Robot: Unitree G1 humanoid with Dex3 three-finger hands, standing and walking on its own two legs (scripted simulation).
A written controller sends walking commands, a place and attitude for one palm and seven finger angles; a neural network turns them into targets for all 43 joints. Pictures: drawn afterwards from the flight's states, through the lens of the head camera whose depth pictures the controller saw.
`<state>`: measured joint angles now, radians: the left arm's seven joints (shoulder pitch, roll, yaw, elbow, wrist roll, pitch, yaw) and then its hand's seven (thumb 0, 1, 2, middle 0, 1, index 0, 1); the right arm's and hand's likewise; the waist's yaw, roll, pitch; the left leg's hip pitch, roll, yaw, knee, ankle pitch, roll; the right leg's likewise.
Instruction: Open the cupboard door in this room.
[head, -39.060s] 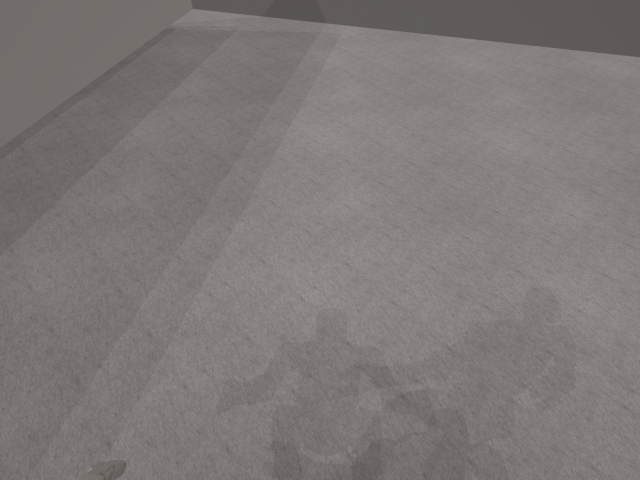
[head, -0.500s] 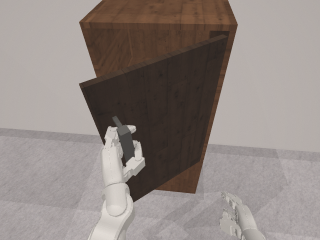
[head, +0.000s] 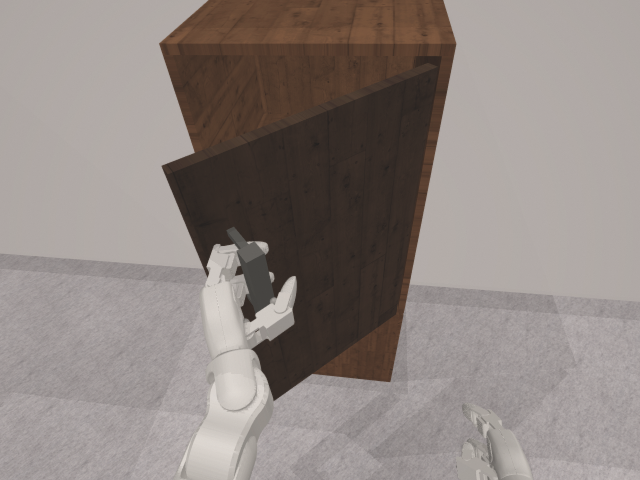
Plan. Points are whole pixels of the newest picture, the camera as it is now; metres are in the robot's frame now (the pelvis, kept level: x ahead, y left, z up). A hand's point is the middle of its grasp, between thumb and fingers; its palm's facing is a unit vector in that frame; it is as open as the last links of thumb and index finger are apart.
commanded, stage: open thumb and fingers to let go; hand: left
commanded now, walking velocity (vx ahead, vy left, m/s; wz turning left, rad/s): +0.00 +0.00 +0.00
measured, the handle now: (252, 280) +0.33 +0.11 +0.09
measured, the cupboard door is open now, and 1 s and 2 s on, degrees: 43 43 43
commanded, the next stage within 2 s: slide the hand sideways off the handle in 0.54 s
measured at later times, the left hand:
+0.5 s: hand (275, 297) +0.30 +0.08 +0.11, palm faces +0.30 -0.95 -0.02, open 14.7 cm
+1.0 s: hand (264, 315) +0.28 +0.09 +0.10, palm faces -0.11 -0.99 -0.01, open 15.9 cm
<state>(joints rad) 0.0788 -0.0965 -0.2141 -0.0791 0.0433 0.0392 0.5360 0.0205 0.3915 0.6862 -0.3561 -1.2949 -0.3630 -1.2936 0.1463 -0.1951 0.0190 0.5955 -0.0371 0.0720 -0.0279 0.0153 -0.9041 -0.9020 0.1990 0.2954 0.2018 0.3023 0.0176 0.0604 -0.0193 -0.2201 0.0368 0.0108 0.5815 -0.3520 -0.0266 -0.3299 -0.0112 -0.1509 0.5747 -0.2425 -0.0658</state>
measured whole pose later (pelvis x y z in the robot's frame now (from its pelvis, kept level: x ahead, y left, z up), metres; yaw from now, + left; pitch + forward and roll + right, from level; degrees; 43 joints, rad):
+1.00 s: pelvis -0.02 +0.04 -0.01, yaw -1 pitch +0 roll +1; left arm -0.05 0.03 -0.20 0.05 -0.08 -0.03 0.07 -0.01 -0.50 0.30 -0.24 -0.37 -0.20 -0.40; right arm 0.23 -0.20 0.06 0.57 0.02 -0.05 -0.01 0.02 -0.90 -0.90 0.20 0.30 0.20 0.30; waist 0.04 0.04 -0.02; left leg -0.28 -0.02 0.05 0.63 -0.35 0.02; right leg -0.40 -0.07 -0.11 0.63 -0.23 -0.02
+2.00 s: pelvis +0.01 +0.03 -0.02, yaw +0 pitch +4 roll -1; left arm 0.55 0.17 -0.01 -0.40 -0.19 -0.15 -0.17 -0.01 -0.50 0.30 -0.15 -0.30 -0.15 -0.30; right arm 0.27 -0.24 0.04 0.49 0.02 -0.23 -0.04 0.02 -0.90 -0.90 0.20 0.30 0.20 0.30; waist 0.03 0.05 -0.05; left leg -0.37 0.02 0.01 0.77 -0.47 0.00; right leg -0.47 -0.03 -0.14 0.74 -0.33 -0.03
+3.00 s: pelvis +0.03 +0.05 +0.01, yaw -2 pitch -4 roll -1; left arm 0.50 0.32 0.26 -0.42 -0.03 -0.10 0.11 0.00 0.35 0.67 -0.19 -0.30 -0.19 -0.30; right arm 0.21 -0.22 0.03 0.63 -0.01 -0.15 -0.06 0.02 -0.90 -0.90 0.20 0.30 0.21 0.30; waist 0.07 0.07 0.03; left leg -0.02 0.01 0.06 0.41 -0.32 0.02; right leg -0.14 -0.02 -0.10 0.39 -0.18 0.00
